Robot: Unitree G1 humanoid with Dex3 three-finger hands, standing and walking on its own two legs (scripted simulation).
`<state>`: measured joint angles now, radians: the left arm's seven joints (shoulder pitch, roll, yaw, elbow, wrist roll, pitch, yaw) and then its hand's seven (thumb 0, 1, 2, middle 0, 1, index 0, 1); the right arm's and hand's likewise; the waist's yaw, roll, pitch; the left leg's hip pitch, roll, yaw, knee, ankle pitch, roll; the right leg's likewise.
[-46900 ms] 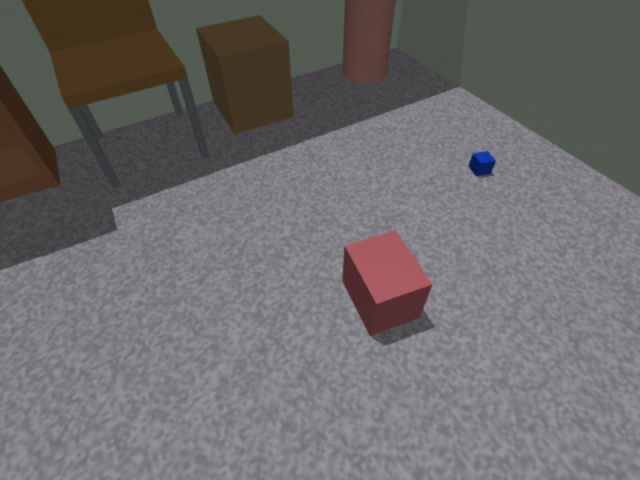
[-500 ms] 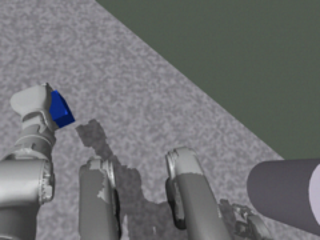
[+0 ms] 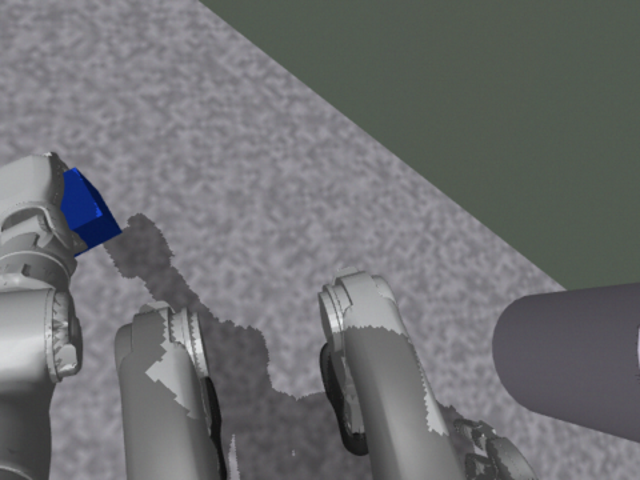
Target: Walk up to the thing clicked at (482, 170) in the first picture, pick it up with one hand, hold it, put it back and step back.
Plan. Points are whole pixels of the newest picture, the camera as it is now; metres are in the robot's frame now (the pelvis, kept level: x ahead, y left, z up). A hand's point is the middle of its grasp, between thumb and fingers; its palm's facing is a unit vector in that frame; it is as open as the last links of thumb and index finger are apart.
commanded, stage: crouch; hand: left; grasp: from above
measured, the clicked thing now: (72, 215) +0.47 +0.27 -0.19
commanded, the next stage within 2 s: lower in 0.24 s
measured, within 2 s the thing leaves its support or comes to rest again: rests again in 1.30 s
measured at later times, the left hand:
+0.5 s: hand (62, 221) +0.47 +0.28 -0.20, palm faces -0.41 -0.18 -0.89, open 10.6 cm
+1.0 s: hand (79, 226) +0.47 +0.28 -0.25, palm faces -0.41 -0.19 -0.89, open 10.6 cm
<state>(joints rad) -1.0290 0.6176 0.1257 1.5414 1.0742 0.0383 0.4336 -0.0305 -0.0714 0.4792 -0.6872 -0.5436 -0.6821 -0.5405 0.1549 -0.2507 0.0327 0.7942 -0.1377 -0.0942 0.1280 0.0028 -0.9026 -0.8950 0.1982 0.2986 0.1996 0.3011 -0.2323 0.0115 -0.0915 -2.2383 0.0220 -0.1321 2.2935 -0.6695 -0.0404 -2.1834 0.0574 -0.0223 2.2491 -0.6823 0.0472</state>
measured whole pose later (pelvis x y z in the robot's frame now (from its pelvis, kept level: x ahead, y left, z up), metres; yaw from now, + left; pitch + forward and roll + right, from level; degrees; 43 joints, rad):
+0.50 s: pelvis +0.00 +0.00 -0.03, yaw -2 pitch +34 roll -7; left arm -1.06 0.69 0.13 1.62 1.10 0.01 0.46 -0.03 -0.10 0.50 -0.71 -0.52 -0.71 -0.53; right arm 0.16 -0.28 0.09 0.79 -0.16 -0.12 0.16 0.00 -0.91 -0.90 0.20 0.30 0.20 0.30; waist -0.26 -0.01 -0.05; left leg -2.32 0.01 -0.16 2.41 -0.68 -0.04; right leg -2.25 0.07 -0.04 2.34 -0.69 0.05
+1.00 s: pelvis +0.01 +0.01 -0.05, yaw -4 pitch +32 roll -9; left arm -1.06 0.77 0.18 1.67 1.11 -0.02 0.54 -0.03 -0.12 0.52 -0.73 -0.52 -0.72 -0.52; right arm 0.14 -0.28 0.14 0.77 -0.19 -0.15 0.21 0.00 -0.91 -0.90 0.20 0.30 0.20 0.30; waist -0.30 -0.04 0.04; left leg -2.36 0.02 -0.21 2.49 -0.71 -0.04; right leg -2.28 0.08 -0.07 2.40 -0.70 0.07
